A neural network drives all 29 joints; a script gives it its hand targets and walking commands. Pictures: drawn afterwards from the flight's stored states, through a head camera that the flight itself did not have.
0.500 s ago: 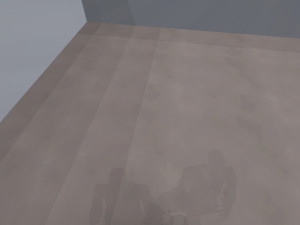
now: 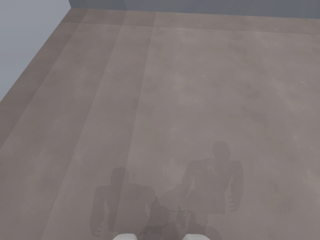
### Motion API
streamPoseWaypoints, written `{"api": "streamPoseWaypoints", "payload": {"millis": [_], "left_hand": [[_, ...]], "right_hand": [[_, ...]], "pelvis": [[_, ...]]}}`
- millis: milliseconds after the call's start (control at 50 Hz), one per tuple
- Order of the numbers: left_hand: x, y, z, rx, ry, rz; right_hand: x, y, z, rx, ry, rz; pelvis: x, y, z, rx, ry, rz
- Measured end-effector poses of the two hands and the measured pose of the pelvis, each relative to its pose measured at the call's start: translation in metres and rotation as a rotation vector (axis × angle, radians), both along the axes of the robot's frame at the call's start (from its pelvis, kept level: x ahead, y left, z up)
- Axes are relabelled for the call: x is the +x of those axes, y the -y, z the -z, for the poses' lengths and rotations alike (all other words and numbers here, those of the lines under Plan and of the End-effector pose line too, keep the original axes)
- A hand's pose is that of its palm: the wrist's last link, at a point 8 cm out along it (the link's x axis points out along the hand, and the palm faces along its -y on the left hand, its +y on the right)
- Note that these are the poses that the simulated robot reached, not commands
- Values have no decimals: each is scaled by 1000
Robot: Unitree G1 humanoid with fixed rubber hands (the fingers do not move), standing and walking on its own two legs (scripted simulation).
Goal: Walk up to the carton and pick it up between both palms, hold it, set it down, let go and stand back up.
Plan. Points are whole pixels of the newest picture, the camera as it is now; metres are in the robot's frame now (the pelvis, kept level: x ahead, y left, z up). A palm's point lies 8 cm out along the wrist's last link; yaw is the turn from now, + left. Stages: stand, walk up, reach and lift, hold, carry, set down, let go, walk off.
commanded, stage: walk up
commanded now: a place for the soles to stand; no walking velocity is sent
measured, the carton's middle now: out of the picture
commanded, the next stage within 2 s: none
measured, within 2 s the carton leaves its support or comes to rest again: neither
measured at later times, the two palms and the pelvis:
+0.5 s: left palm out of the picture +0.11 +0.17 -0.14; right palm out of the picture -0.01 -0.35 -0.13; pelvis -0.04 -0.07 -0.01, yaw -26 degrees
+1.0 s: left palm (177, 222) +0.17 -0.02 -0.11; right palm out of the picture -0.29 -0.35 -0.17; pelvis -0.09 -0.14 -0.02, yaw -53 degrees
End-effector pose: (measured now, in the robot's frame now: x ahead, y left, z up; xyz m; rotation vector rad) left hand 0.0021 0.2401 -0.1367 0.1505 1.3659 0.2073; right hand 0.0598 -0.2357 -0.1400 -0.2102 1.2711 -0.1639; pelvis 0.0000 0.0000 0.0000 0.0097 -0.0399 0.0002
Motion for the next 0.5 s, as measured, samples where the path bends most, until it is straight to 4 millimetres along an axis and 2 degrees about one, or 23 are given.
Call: {"api": "streamPoseWaypoints", "payload": {"millis": [60, 140, 220, 300, 400, 500], "left_hand": [[15, -10, 2, 41, -12, 93], [46, -13, -7, 87, 13, 185], [74, 0, -15, 115, 71, 248], [85, 22, -17, 126, 114, 274], [90, 47, -18, 108, 60, 377], [111, 71, 0, 36, 70, 486]], "right_hand": [[1, 15, 1, -28, 56, 32], [-6, 41, 4, -47, 85, 81], [-13, 73, 19, -33, 116, 136], [-19, 100, 32, -13, 134, 193], [-33, 113, 13, -26, 174, 254], [-70, 116, -10, -80, 177, 319]], "pelvis": [[-9, 5, 5, 23, 5, 63], [-16, 17, 7, 32, 18, 140], [-19, 37, 17, 38, 27, 211], [-21, 53, 26, -9, 25, 257], [-28, 61, 13, -10, 0, 368], [-35, 67, 11, -18, -4, 462]]}}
